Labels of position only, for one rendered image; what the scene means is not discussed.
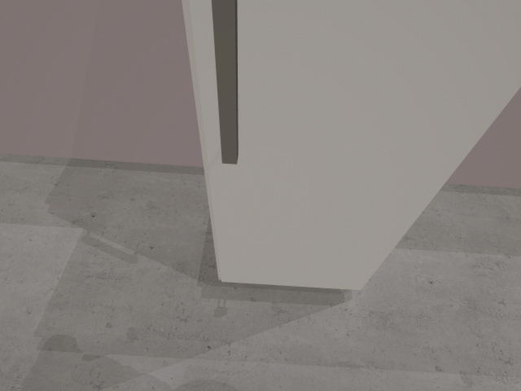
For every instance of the fridge door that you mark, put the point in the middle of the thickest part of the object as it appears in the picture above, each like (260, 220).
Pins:
(352, 114)

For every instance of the handle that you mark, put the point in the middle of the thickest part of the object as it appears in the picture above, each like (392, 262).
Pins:
(225, 30)

